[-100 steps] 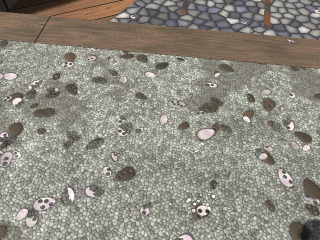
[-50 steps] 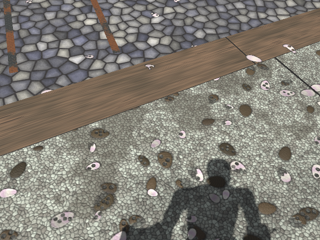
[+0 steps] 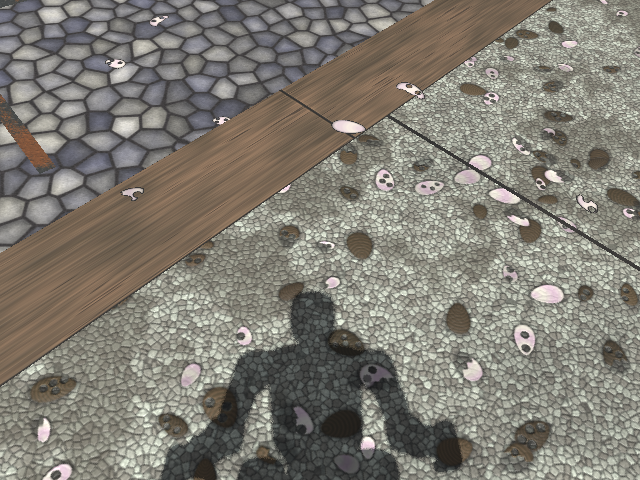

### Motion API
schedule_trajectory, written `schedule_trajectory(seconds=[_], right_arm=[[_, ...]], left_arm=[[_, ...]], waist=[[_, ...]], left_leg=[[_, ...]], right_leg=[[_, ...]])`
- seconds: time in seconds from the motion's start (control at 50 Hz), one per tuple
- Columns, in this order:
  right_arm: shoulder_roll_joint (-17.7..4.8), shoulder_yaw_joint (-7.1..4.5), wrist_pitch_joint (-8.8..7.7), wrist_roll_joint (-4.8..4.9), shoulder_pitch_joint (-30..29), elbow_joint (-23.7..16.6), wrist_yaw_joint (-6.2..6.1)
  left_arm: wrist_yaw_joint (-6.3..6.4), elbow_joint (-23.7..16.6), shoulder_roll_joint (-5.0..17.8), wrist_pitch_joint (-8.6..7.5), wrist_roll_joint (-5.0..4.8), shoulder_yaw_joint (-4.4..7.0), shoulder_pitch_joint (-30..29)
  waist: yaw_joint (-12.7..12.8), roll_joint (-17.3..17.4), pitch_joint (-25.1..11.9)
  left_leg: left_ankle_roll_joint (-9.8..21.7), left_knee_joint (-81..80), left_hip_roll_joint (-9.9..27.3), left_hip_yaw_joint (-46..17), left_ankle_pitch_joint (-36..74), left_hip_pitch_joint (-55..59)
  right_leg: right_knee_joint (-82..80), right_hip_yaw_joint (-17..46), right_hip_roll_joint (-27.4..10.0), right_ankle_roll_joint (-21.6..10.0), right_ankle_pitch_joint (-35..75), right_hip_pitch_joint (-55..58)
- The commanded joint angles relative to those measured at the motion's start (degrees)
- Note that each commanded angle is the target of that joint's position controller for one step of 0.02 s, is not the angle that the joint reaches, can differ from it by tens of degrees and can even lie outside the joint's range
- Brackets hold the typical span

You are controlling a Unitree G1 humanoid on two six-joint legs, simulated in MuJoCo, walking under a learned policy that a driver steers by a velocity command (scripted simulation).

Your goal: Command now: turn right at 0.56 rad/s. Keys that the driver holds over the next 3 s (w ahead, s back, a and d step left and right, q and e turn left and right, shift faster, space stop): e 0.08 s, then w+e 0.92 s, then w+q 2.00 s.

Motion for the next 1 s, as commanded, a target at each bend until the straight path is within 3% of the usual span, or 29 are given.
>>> schedule_trajectory(seconds=[0.02, 0.08, 0.12, 0.16, 0.2, 0.22, 0.24, 0.26, 0.28, 0.3, 0.32, 0.36, 0.42, 0.5, 0.58, 0.64, 0.66, 0.68, 0.7, 0.72, 0.74, 0.76, 0.78, 0.8, 0.84, 0.9, 1.0], right_arm=[[-9.5, -2.55, -0.63, -0.12, 3.0, -1.9, 0.13], [-10.9, -3.1, -0.63, -0.45, 2.3, -1.9, 1.04], [-12.1, -3.69, -0.6, -0.86, 2.8, -1.7, 1.84], [-13.4, -4.29, -0.44, -1.15, 2.6, -1.7, 2.39], [-13.7, -4.58, -0.18, -0.56, 0.7, -1.9, 2.71], [-12.3, -4.35, -0.08, -0.36, -0.1, -2.0, 2.75], [-8.2, -3.23, 0.02, -0.4, -0.4, -2.7, 3.17], [-4.8, -2.0, -0.05, -1.0, -6.3, -7.9, 3.46], [-9.2, -2.88, -0.36, -1.76, -10.2, -8.4, 3.5], [-10.0, -3.21, -1.0, -0.25, -8.1, -7.6, 4.28], [-10.6, -3.32, -1.92, 0.16, -5.3, -6.0, 4.86], [-10.6, -3.36, -2.37, -1.49, -2.2, -3.5, 5.25], [-8.9, -2.95, -1.82, -1.26, -3.6, -4.1, 5.24], [-7.8, -2.31, -1.79, -0.82, -10.8, -6.8, 5.29], [-7.1, -1.52, -2.45, -0.25, -16.7, -9.6, 5.65], [-8.5, -1.72, -3.05, 0.13, -13.0, -9.6, 5.12], [-9.3, -2.11, -3.28, 0.28, -7.9, -8.2, 4.55], [-10.9, -2.86, -3.61, 0.42, -0.4, -5.9, 3.68], [-12.8, -3.62, -4.22, -0.02, 8.5, -3.8, 2.71], [-17.9, -4.65, -4.62, -1.91, 16.0, -4.1, 1.69], [-20.0, -4.89, -4.15, -1.98, 12.5, -4.3, 2.04], [-14.5, -3.88, -3.86, -1.01, 7.3, -4.8, 2.26], [-10.3, -2.9, -3.95, -0.5, 3.5, -5.2, 2.42], [-8.3, -2.31, -4.14, -0.58, 1.9, -5.0, 2.57], [-7.1, -1.8, -4.99, -0.39, 3.1, -3.4, 2.54], [-7.3, -1.98, -6.72, 0.39, 5.7, -1.5, 3.23], [-6.8, -1.88, -7.02, 0.25, 7.6, 0.6, 3.29]], left_arm=[[-0.64, -4.2, 2.6, 0.03, -0.28, 0.06, -1.8], [-1.16, -5.8, 1.9, 0.15, -0.74, -0.66, -3.7], [-1.69, -7.0, 2.4, 0.08, -0.79, -0.9, -4.9], [-2.54, -8.4, 3.3, -0.19, -0.7, -0.87, -6.5], [-2.84, -7.5, 2.9, -0.9, -0.31, -0.95, -2.9], [-2.41, -4.9, 3.4, -1.56, -0.02, -0.6, 3.5], [-1.57, -2.2, 7.2, -2.51, 0.5, 0.59, 10.9], [-1.13, -3.4, 14.6, -3.31, -0.27, 1.93, 14.3], [-0.38, -3.3, 11.6, -3.51, 0.17, 1.21, 12.4], [0.35, -3.7, 9.2, -3.67, -0.25, 0.18, 8.9], [0.8, -4.2, 7.6, -4.11, -0.53, -0.33, 6.0], [1.27, -4.7, 6.2, -5.48, -0.81, -0.85, 4.4], [0.72, -3.1, 7.1, -6.89, -1.25, -0.62, 8.5], [0.99, -1.4, 7.1, -7.15, -0.85, -0.58, 13.2], [1.58, -0.3, 8.1, -7.43, -0.58, -0.41, 15.6], [2.14, -0.7, 9.4, -7.72, -0.51, -0.08, 13.1], [2.09, -1.2, 10.0, -7.83, -0.45, 0.05, 10.8], [1.8, -1.4, 10.6, -7.97, -0.41, 0.19, 9.7], [1.32, -1.5, 9.9, -8.27, -0.74, 0.08, 9.0], [0.95, -3.6, 3.4, -8.59, -1.97, -1.5, 11.9], [0.9, -4.9, 1.9, -8.3, -1.83, -1.98, 15.6], [1.06, -3.5, 5.6, -7.57, 0.08, -1.37, 12.8], [0.4, -3.2, 6.0, -7.23, 0.22, -1.14, 10.2], [-0.1, -3.1, 4.8, -6.93, 0.16, -1.34, 8.8], [-0.98, -3.0, 3.6, -5.79, 0.82, -1.53, 8.3], [-2.11, -5.2, 2.2, -4.75, 0.72, -2.01, 3.6], [-3.52, -9.3, 0.4, -5.08, 0.72, -3.13, -6.8]], waist=[[-2.3, 11.0, -3.2], [-2.8, 12.2, -4.0], [-3.6, 13.2, -5.1], [-3.9, 13.8, -3.7], [-0.8, 10.9, -2.1], [2.0, 7.3, -2.8], [5.1, -6.3, -3.7], [7.1, -18.0, -0.2], [7.2, -6.6, 4.5], [3.8, -5.4, 5.4], [1.6, -4.9, 5.9], [0.1, -4.2, 3.3], [0.3, -1.8, 1.3], [2.9, -2.7, 3.2], [4.3, -3.2, 3.8], [1.5, -3.6, 2.5], [-1.1, -3.6, 0.7], [-4.2, -2.3, -3.3], [-8.7, 0.9, -8.8], [-9.5, 10.6, -18.5], [-4.8, 21.4, -19.8], [-2.7, 12.6, -10.7], [-1.9, 7.0, -4.6], [-1.2, 5.9, -2.3], [-0.4, 8.3, -0.9], [-0.4, 8.1, 0.1], [-1.3, 7.1, 1.7]], left_leg=[[9.6, -4.6, 14.8, -9.0, 25.3, 10.3], [9.4, -3.1, 15.6, -6.4, 26.2, 8.3], [8.7, -5.2, 16.1, -6.2, 10.6, 6.3], [7.8, -8.2, 17.0, -7.4, -8.0, 3.3], [5.5, -6.1, 16.5, -5.2, -15.8, -3.1], [3.4, -0.1, 14.5, -2.1, -19.0, -9.5], [0.1, 17.9, 9.2, 5.3, -22.5, -19.2], [-2.7, 31.6, -1.3, 4.0, -27.6, -37.3], [-2.3, 35.3, 1.7, -5.7, -20.3, -38.7], [-2.3, 34.7, 3.2, -6.6, -13.0, -36.6], [-2.7, 33.2, 3.8, -6.8, -7.7, -34.1], [-3.7, 32.9, 3.6, -6.1, -2.0, -30.4], [-4.8, 31.7, 2.7, -5.4, 0.9, -30.8], [-5.9, 24.4, 2.0, -5.0, 4.4, -33.1], [-5.0, 15.6, 0.2, -5.0, 6.8, -28.8], [-2.6, 10.6, -1.0, -5.7, 6.2, -18.8], [-1.5, 9.2, -2.4, -5.2, 3.9, -10.8], [-0.5, 7.6, -4.1, -4.4, 2.3, -0.6], [0.9, 4.9, -0.9, -6.9, 2.0, 12.7], [3.8, 0.4, 15.2, -26.1, -18.3, 27.0], [7.6, -10.1, 24.7, -50.9, -22.1, 27.3], [7.5, -10.9, 22.5, -47.6, -27.8, 17.9], [7.1, -11.1, 20.2, -37.5, -23.3, 10.5], [6.3, -11.9, 17.3, -29.4, -14.8, 6.4], [5.8, -13.2, 14.5, -19.5, -3.1, 2.3], [6.7, -15.2, 15.0, -12.6, 6.7, 3.1], [5.8, -15.6, 12.5, -1.0, 16.6, 4.7]], right_leg=[[-4.1, -1.8, -1.4, 1.2, -1.5, -5.2], [-11.7, -4.2, -2.4, 0.0, -2.8, 0.8], [-16.4, -6.4, -2.5, -1.7, -3.1, 4.8], [-21.4, -7.9, -2.5, -3.5, -4.0, 8.1], [-31.3, -9.3, -1.5, -5.8, 0.3, 17.3], [-35.8, -8.6, -0.1, -7.2, 1.2, 26.4], [-45.2, 5.8, -8.5, -9.9, -9.8, 34.3], [-53.4, 36.8, -24.2, -17.8, -24.5, 34.9], [-54.3, 34.6, -24.1, -20.0, -19.9, 29.8], [-54.0, 28.8, -20.9, -18.9, -17.7, 27.4], [-54.4, 23.7, -17.1, -17.1, -10.7, 26.5], [-53.2, 17.1, -12.8, -15.8, 5.4, 27.7], [-51.2, 14.9, -12.0, -16.3, 17.8, 28.8], [-51.2, 16.0, -11.7, -16.7, 19.7, 28.3], [-48.2, 16.9, -11.9, -16.1, 28.9, 27.8], [-45.5, 18.4, -13.0, -13.5, 36.8, 26.2], [-41.8, 17.5, -12.1, -12.0, 43.9, 23.9], [-33.4, 16.3, -10.0, -10.8, 50.6, 22.2], [-20.0, 13.4, -5.8, -9.3, 46.8, 16.7], [-1.1, 8.8, 0.1, -7.7, 24.6, 5.7], [8.6, 5.7, 5.3, -7.3, -8.6, -5.8], [12.8, 6.0, -0.1, -8.4, -3.5, -8.0], [11.2, 4.5, -2.6, -8.5, 1.7, -7.4], [8.9, 3.5, -4.4, -8.2, 4.2, -6.0], [7.4, 2.1, -5.9, -7.4, 5.4, -4.1], [5.6, 1.4, -6.9, -6.8, 8.8, -8.3], [-7.5, -2.3, -7.3, -5.4, 19.8, -11.9]])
